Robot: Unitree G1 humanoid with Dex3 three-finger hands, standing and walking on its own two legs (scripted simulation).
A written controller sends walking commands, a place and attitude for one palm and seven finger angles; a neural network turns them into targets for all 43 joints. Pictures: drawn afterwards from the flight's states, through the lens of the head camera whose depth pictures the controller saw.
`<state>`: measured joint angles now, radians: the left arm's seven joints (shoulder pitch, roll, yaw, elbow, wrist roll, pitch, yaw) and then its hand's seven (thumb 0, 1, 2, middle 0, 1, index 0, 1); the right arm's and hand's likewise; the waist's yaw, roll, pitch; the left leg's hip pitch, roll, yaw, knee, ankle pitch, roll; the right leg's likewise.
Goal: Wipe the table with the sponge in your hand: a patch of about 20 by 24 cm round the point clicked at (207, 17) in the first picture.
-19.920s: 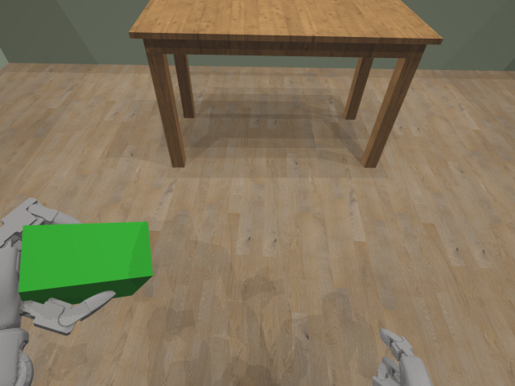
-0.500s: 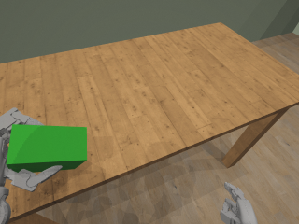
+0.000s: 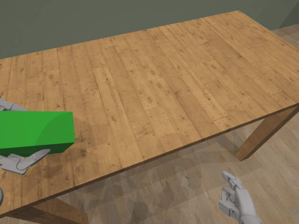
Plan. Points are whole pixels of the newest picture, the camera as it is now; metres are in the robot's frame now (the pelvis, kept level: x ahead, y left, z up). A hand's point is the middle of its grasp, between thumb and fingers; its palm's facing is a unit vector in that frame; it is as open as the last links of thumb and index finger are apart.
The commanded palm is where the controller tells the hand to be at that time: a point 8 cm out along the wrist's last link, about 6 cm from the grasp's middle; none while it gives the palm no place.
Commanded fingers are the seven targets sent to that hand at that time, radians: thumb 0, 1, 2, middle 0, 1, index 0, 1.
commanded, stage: come to a stop and stand still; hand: left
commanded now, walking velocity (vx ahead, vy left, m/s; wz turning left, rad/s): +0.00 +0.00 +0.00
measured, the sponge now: (46, 135) +0.26 +0.25 +0.14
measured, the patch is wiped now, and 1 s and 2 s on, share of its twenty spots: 0.00 0.00 0.00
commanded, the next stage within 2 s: look again from close up in 1.26 s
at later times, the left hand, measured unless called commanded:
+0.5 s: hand out of the picture +0.23 +0.35 +0.16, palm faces +0.34 -0.85 -0.39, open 10.2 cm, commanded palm +0.17 +0.38 +0.18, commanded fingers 0.00 0.10 1.30 -1.20 -1.60 -1.20 -1.60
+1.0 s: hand out of the picture +0.16 +0.41 +0.15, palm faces +0.41 -0.86 -0.31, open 10.2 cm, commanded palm +0.11 +0.45 +0.18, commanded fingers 0.00 0.10 1.30 -1.20 -1.60 -1.20 -1.60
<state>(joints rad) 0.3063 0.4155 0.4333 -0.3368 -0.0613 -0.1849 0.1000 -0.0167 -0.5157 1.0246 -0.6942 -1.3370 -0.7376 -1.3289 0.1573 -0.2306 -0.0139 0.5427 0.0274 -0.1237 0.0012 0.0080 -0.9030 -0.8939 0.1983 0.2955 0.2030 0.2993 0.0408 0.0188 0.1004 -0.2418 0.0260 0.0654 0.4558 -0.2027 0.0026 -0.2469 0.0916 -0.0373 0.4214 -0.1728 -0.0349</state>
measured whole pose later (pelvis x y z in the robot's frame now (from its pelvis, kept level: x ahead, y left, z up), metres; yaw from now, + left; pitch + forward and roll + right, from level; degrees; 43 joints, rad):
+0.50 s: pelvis +0.01 +0.10 +0.00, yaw +0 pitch +0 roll -1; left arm 0.40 0.39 0.35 -0.49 -0.01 -0.22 0.08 -0.02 -0.52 1.03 -0.69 -1.33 -0.74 -1.33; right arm 0.19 -0.15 0.03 0.56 -0.01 -0.15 0.02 0.01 -0.90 -0.89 0.20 0.30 0.21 0.30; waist 0.02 -0.05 0.05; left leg -0.21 -0.11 0.08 0.37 -0.17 0.11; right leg -0.20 -0.01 -0.01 0.53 -0.33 -0.02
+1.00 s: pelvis -0.05 +0.16 -0.03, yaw +1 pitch -3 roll -2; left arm 0.41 0.36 0.37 -0.60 -0.04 -0.18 0.11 -0.02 -0.52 1.03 -0.70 -1.33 -0.74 -1.32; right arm 0.17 -0.20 -0.02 0.57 0.02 -0.10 0.00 0.01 -0.90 -0.89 0.20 0.30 0.20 0.30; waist 0.04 -0.06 0.10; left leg -0.33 0.00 -0.16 0.71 -0.35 -0.03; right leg -0.32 -0.05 -0.03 0.72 -0.38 0.03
